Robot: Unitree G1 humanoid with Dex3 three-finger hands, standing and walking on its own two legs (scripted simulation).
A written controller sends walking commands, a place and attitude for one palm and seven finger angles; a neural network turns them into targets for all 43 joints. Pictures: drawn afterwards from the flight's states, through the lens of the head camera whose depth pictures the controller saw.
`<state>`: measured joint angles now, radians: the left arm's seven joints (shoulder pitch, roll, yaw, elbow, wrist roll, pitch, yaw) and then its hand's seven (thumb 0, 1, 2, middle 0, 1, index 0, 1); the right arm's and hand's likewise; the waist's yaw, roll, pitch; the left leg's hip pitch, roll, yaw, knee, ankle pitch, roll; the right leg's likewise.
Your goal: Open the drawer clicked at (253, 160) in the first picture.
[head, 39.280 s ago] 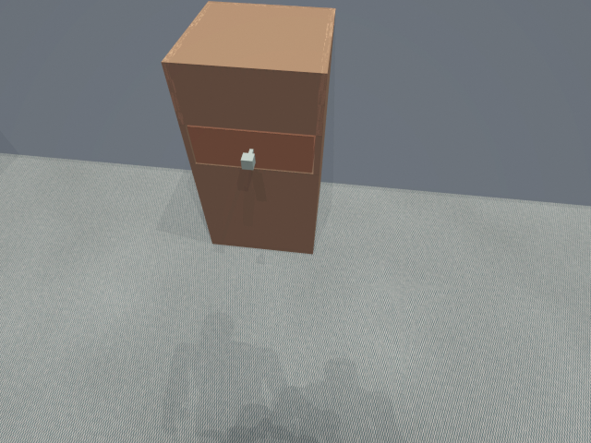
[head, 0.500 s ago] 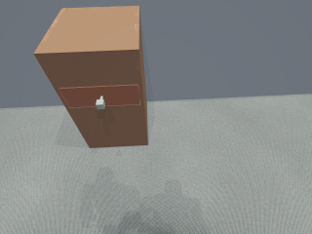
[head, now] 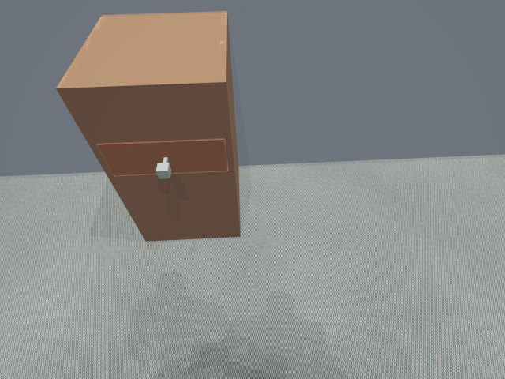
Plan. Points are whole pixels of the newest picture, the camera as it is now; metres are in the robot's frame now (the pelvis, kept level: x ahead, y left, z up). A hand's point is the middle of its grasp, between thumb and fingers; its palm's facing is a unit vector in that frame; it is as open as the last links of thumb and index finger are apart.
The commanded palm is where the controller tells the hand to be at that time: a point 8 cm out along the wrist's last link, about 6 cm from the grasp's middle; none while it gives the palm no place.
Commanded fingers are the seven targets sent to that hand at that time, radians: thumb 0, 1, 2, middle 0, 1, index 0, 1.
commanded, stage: take the last steps up to it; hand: left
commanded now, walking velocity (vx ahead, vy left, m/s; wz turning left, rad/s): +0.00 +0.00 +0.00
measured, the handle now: (164, 166) +0.73 +0.33 -0.24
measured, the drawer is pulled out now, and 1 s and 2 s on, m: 0.00 0.00 0.00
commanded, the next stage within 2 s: come to a stop and stand still in 0.78 s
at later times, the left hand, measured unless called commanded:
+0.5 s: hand out of the picture +0.07 +0.20 -0.18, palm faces +0.11 -0.98 -0.16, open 7.3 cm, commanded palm none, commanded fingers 0.00 0.90 0.90 -0.20 -0.30 -0.20 -0.30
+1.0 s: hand (176, 328) +0.23 +0.17 -0.17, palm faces +0.21 -0.95 -0.23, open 7.2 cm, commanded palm none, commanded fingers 0.00 0.90 0.90 -0.20 -0.30 -0.20 -0.30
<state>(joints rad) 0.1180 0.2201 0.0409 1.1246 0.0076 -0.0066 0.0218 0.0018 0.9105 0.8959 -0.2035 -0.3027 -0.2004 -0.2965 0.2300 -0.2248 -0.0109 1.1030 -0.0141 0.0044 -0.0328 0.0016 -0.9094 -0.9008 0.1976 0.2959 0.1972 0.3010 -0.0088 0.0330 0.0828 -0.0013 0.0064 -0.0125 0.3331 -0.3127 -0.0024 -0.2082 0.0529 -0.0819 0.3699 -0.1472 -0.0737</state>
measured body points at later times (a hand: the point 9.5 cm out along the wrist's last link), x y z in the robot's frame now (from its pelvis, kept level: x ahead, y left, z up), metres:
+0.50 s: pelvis +0.06 +0.02 -0.01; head +0.10 +0.03 +0.44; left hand +0.06 +0.25 -0.17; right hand -0.05 -0.18 -0.15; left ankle -0.06 +0.11 -0.74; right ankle +0.07 -0.10 -0.69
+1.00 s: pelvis +0.23 -0.01 +0.00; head +0.29 -0.01 +0.44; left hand +0.22 +0.22 -0.16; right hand +0.35 -0.23 -0.16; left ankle +0.23 +0.14 -0.73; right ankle +0.22 -0.09 -0.74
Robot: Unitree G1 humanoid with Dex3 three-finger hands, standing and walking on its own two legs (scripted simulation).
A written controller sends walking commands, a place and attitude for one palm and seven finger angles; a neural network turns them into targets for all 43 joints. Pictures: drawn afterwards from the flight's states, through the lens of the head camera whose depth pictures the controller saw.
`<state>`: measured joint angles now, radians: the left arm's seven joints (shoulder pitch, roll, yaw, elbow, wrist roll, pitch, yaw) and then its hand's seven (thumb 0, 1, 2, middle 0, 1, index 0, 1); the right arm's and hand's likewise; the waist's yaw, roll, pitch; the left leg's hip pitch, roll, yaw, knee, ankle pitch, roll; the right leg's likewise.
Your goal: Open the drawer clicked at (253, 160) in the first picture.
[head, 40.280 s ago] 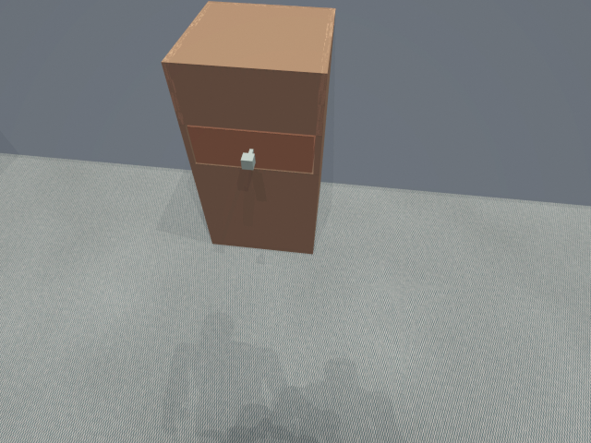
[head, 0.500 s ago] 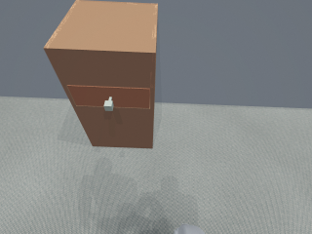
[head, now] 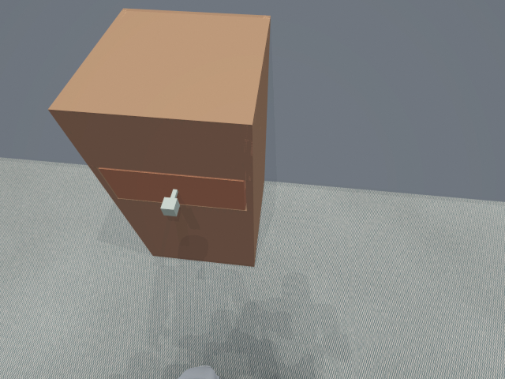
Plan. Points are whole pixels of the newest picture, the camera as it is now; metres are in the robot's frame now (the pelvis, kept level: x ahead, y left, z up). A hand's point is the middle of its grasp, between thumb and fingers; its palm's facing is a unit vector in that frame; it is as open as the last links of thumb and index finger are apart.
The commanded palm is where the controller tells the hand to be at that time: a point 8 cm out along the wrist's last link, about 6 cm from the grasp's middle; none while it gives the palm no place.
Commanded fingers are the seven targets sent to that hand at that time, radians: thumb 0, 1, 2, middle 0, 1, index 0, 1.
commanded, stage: come to a stop and stand still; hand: left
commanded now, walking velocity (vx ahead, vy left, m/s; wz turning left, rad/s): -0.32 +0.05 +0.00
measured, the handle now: (172, 201) +0.54 +0.27 -0.24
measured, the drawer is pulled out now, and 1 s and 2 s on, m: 0.00 0.00 0.00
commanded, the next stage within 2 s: look again from close up in 0.94 s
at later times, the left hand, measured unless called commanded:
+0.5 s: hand out of the picture +0.08 +0.18 -0.15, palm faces +0.00 -0.94 -0.35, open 7.4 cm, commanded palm none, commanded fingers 0.00 0.90 0.90 -0.20 -0.30 -0.20 -0.30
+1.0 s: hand out of the picture +0.12 +0.17 -0.17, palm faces -0.04 -0.97 -0.25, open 7.3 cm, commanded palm none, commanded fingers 0.00 0.90 0.90 -0.20 -0.30 -0.20 -0.30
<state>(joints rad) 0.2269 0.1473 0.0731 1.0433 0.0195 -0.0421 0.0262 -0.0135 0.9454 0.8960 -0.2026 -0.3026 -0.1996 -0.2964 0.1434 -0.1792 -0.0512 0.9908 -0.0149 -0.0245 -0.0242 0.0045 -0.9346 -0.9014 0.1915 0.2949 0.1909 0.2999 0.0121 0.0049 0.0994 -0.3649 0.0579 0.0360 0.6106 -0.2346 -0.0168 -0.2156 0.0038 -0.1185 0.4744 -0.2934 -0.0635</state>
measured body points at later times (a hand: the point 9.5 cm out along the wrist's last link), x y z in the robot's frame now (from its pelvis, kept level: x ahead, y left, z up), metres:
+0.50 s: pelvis +0.04 -0.03 +0.01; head +0.13 -0.07 +0.44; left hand +0.08 +0.23 -0.12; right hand +0.12 -0.27 -0.17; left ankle +0.01 +0.13 -0.67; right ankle -0.03 -0.08 -0.74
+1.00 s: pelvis +0.07 -0.02 +0.00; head +0.11 -0.04 +0.44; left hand +0.12 +0.22 -0.15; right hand +0.09 -0.25 -0.17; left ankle +0.05 +0.11 -0.74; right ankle +0.00 -0.10 -0.74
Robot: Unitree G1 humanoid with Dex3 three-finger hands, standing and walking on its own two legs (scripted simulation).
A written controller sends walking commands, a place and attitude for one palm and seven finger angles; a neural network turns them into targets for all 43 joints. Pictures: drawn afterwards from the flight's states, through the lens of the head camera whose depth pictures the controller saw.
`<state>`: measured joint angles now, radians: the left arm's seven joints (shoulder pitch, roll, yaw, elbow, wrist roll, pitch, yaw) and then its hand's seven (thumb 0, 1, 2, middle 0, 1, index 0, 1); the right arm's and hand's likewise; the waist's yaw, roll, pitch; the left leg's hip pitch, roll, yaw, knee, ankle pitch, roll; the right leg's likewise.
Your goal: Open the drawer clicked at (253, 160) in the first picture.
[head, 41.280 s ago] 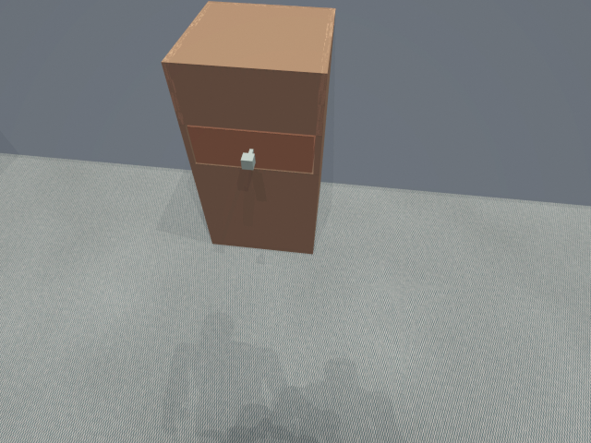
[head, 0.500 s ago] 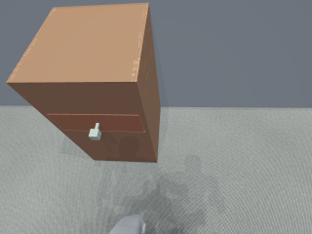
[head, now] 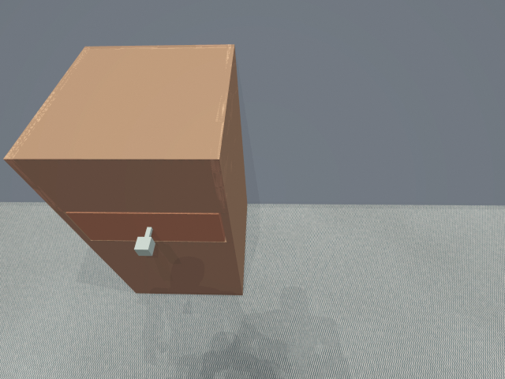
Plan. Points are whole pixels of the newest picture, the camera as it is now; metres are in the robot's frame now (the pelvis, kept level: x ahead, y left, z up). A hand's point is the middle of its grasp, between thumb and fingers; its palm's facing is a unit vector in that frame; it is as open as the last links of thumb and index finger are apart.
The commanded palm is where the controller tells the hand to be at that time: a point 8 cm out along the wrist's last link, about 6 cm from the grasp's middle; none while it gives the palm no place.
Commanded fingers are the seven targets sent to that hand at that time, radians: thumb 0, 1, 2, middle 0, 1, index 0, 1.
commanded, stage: look again from close up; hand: left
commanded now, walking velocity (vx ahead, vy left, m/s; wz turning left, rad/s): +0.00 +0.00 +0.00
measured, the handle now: (146, 240) +0.45 +0.31 -0.24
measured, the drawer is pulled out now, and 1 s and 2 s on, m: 0.00 0.00 0.00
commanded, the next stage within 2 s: shuffle to correct the standing spot in 0.56 s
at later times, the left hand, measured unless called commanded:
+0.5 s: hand out of the picture +0.03 +0.20 -0.17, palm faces -0.03 -0.98 -0.21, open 7.3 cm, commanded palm none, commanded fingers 0.00 0.90 0.90 -0.20 -0.30 -0.20 -0.30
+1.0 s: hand out of the picture -0.02 +0.23 -0.18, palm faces +0.03 -0.97 -0.24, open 7.4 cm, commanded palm none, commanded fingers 0.00 0.90 0.90 -0.20 -0.30 -0.20 -0.30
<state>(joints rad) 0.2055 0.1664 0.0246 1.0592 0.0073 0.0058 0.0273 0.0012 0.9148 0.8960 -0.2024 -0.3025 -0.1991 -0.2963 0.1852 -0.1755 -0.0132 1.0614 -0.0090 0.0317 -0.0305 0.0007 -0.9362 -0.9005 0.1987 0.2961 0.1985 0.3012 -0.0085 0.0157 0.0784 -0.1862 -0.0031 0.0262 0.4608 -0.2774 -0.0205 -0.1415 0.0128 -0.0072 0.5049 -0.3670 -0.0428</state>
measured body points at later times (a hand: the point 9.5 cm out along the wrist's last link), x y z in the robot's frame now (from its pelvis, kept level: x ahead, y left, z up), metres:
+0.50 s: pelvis -0.01 +0.02 +0.00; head +0.00 +0.02 +0.45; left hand +0.03 +0.25 -0.16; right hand +0.01 -0.21 -0.16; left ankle +0.00 +0.12 -0.74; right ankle -0.06 -0.09 -0.74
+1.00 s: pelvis -0.03 +0.04 -0.01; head -0.02 +0.04 +0.44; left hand -0.02 +0.28 -0.16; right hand +0.01 -0.20 -0.16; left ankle +0.00 +0.12 -0.73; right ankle -0.06 -0.09 -0.74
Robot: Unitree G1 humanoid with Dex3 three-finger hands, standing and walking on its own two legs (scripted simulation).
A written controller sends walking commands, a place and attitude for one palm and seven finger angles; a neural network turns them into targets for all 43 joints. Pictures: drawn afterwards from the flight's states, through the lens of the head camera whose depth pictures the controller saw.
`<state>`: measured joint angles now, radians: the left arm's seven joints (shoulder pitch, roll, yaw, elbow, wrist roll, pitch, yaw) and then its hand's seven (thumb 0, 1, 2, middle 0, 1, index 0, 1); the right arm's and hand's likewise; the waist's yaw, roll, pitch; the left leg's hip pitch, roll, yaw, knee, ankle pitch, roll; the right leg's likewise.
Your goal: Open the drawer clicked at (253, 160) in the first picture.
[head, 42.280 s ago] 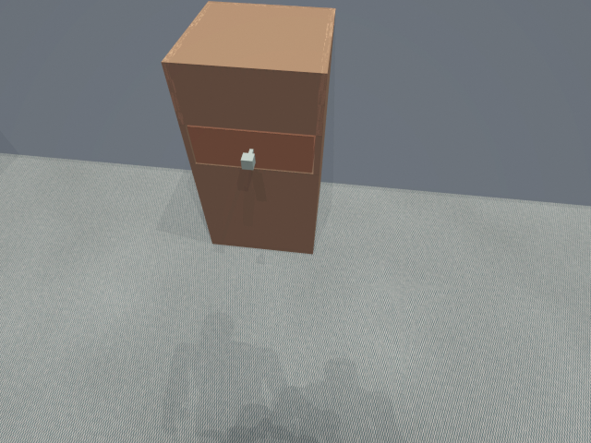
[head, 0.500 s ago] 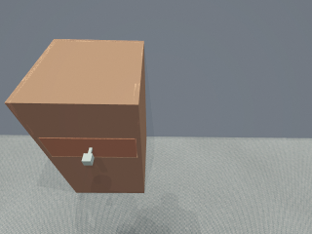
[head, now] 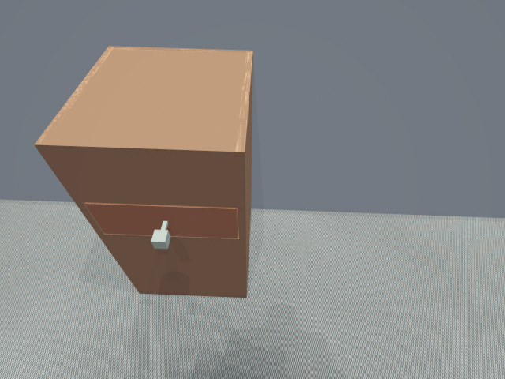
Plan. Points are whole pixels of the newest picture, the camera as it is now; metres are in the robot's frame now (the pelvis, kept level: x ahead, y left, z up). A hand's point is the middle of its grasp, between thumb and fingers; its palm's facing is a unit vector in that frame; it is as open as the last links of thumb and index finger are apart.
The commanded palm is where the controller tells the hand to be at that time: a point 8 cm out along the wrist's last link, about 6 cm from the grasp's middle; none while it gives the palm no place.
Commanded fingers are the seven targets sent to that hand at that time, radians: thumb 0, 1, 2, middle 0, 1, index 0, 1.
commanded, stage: shuffle to correct the standing spot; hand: left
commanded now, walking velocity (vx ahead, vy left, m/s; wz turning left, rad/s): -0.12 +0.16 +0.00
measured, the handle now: (162, 233) +0.48 +0.28 -0.23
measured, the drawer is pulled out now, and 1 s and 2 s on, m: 0.00 0.00 0.00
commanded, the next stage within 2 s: come to a stop and stand still in 0.02 s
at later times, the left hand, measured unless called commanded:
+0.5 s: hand out of the picture -0.03 +0.23 -0.16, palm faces -0.02 -0.98 -0.19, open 7.4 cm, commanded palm none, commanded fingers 0.00 0.90 0.90 -0.20 -0.30 -0.20 -0.30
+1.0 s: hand out of the picture -0.10 +0.13 -0.16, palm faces +0.05 -0.99 -0.09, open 7.4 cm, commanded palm none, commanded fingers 0.00 0.90 0.90 -0.20 -0.30 -0.20 -0.30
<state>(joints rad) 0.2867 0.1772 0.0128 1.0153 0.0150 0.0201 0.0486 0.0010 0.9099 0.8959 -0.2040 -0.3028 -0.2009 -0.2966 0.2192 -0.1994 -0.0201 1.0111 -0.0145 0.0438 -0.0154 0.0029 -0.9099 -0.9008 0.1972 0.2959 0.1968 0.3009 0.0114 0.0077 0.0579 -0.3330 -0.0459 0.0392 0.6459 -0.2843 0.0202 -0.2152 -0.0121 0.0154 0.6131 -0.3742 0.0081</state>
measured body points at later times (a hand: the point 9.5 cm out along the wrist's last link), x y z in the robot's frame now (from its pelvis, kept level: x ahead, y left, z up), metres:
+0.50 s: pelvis -0.05 +0.05 +0.02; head -0.05 +0.05 +0.47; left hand -0.02 +0.28 -0.14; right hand -0.06 -0.18 -0.14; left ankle +0.02 +0.10 -0.73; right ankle -0.13 -0.06 -0.70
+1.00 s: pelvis -0.04 +0.01 +0.01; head -0.02 +0.02 +0.46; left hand -0.10 +0.19 -0.15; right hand -0.08 -0.18 -0.15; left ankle -0.01 +0.13 -0.73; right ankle -0.11 -0.04 -0.73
